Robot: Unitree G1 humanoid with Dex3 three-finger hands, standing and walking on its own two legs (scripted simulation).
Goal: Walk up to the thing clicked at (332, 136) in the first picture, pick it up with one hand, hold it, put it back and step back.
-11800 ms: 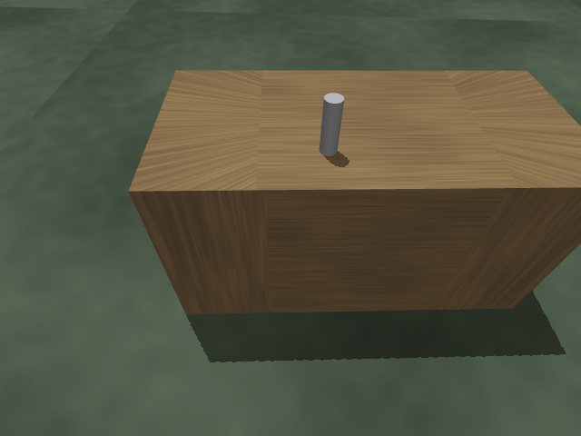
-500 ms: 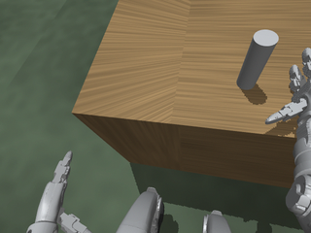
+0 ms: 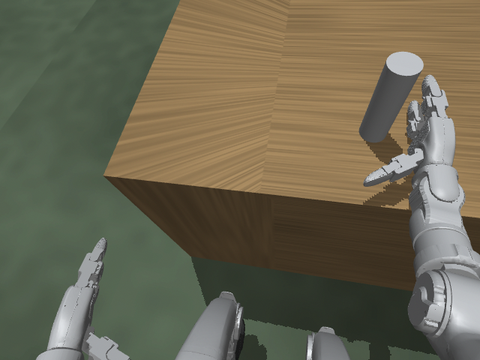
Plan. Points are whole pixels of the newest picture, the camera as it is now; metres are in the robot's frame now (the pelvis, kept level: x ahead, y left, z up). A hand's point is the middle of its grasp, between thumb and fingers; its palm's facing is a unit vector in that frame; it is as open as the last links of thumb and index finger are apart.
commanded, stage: close in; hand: right
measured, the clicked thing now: (386, 102) +0.54 -0.13 +0.06
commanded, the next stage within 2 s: close in 0.02 s
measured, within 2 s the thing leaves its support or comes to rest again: leaves its support in 1.36 s
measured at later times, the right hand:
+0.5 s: hand (381, 122) +0.51 -0.13 +0.05, palm faces +0.02 +1.00 +0.01, open 16.2 cm
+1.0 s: hand (382, 117) +0.52 -0.13 +0.05, palm faces +0.03 +1.00 +0.01, open 9.2 cm
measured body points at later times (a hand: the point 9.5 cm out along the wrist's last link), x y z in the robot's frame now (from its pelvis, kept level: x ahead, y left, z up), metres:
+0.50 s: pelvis -0.01 +0.00 -0.01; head +0.13 -0.02 +0.42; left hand +0.14 +0.27 +0.01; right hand +0.50 -0.18 +0.05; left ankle +0.07 +0.14 -0.64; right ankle -0.01 -0.13 -0.64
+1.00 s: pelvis +0.00 +0.00 +0.00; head +0.13 -0.02 +0.43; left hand +0.15 +0.27 +0.01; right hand +0.51 -0.18 +0.05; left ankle +0.07 +0.14 -0.64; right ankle -0.01 -0.13 -0.63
